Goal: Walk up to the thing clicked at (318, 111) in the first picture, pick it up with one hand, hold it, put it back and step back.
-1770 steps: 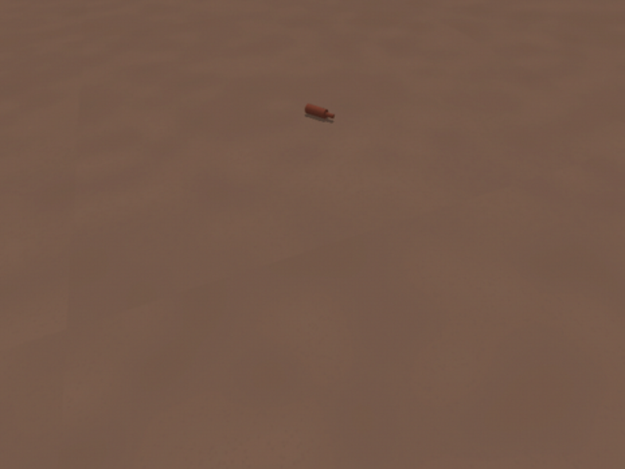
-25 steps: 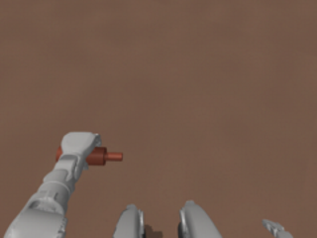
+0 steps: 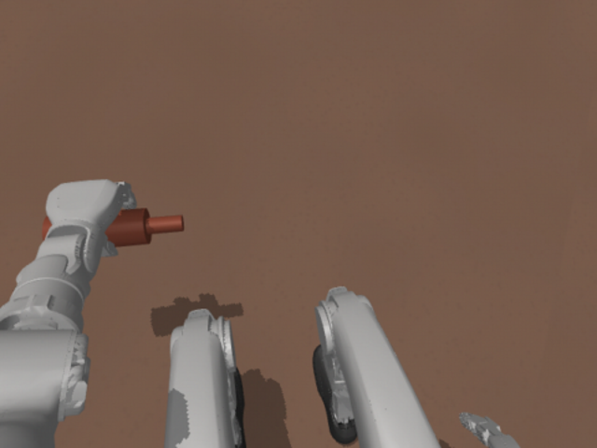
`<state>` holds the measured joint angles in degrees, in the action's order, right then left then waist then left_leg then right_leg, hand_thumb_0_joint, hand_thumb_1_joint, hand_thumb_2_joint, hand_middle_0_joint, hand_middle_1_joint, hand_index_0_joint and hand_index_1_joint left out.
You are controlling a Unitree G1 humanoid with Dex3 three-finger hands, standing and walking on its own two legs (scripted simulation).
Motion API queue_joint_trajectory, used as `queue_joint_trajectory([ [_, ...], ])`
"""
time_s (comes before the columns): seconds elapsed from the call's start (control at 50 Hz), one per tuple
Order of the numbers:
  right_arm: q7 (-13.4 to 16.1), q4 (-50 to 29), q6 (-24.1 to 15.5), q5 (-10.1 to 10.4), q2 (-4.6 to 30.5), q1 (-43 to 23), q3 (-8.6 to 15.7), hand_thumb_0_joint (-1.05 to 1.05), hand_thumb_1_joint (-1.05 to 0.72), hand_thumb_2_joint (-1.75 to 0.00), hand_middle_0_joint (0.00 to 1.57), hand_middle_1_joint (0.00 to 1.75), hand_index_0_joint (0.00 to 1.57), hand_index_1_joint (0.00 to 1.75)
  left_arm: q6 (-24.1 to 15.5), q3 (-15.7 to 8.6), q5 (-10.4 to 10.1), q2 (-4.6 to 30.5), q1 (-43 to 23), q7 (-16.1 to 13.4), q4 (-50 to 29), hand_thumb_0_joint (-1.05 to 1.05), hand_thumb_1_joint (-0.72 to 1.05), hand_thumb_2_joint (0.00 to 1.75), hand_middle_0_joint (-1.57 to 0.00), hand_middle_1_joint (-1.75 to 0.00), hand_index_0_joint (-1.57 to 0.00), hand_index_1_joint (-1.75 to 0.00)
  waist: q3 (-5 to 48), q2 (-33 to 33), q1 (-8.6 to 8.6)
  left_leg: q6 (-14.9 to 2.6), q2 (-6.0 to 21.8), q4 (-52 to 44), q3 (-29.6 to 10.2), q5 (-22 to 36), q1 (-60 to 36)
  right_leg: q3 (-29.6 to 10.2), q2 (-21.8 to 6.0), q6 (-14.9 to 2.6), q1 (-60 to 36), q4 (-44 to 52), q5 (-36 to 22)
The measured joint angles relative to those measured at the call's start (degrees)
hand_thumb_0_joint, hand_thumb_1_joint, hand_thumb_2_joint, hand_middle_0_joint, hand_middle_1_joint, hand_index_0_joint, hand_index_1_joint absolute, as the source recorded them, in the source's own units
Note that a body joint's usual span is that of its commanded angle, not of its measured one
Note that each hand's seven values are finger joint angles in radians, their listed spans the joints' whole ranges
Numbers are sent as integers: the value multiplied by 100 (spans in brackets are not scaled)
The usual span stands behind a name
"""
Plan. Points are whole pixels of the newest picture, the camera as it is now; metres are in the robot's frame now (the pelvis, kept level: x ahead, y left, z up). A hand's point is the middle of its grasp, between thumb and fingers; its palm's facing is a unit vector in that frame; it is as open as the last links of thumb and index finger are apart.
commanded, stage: crouch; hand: left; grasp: from above
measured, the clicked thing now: (119, 228) +0.46 +0.23 -0.18
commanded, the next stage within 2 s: lower in 0.90 s
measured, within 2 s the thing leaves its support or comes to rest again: neither
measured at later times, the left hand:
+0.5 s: hand (117, 230) +0.48 +0.26 -0.25, palm faces -0.48 -0.02 -0.87, open 8.6 cm
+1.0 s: hand (126, 230) +0.49 +0.26 -0.30, palm faces -0.47 -0.02 -0.88, open 8.6 cm
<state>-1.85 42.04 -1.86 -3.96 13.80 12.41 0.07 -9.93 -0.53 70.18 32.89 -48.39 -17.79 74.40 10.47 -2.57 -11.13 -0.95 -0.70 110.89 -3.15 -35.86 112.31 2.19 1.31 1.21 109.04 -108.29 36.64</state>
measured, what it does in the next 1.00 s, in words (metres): lowers itself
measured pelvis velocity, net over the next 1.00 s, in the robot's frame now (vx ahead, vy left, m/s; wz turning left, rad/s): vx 0.00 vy -0.01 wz -0.09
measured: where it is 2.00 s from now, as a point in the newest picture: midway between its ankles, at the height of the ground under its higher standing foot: (285, 420)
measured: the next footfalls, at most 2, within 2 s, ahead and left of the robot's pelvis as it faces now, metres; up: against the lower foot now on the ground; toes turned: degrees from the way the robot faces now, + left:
none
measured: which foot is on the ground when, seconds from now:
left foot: down 0.00-1.00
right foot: down 0.00-1.00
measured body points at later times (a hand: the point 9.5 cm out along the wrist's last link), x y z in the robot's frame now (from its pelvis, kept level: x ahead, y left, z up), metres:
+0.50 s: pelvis +0.00 +0.00 -0.08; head +0.26 +0.04 +0.29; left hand +0.50 +0.26 -0.20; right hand +0.04 -0.28 -0.19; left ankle +0.08 +0.11 -0.44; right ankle +0.09 -0.13 -0.44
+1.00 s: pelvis +0.00 -0.01 -0.13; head +0.26 +0.05 +0.24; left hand +0.51 +0.26 -0.25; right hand +0.01 -0.28 -0.23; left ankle +0.08 +0.11 -0.44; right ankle +0.09 -0.13 -0.44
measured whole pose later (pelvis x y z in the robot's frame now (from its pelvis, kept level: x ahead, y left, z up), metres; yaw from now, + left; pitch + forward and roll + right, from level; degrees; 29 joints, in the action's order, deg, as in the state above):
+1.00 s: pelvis +0.00 -0.01 -0.13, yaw -5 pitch +35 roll -9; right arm -7.6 40.9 -2.2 -7.8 15.5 9.6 -6.2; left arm -12.8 -5.8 74.0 46.9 -58.9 -20.9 85.0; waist 1.1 0.9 -15.9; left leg -0.2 0.1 135.6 -7.4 -39.6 131.9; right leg 6.4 2.9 1.1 127.6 -130.5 39.0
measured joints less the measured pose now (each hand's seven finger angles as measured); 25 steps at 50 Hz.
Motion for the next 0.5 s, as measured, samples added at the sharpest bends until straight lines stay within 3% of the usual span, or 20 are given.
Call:
queue_joint_trajectory([
  [0.14, -201, -41, -73, -143, 79, -200, -3, 0, -90, -90, 21, 30, 20, 30, -100, -159, 207, 265, -262, -164, 80, 0, 23, 30, -73, -53, -79, -44, -148, 117, -47, 56, -20, 612, -110, -160, 612, 114, -4, -44, 572, -587, 177],
  [0.5, -542, -117, -5, -282, 110, -264, -166, 0, -91, -90, 20, 30, 20, 30, -266, -416, 258, 826, -687, -149, 546, 0, 23, 28, -75, -52, -81, -42, -570, 239, -197, 57, 85, 1581, -243, -419, 1244, 244, 123, -34, 1197, -1433, 327],
])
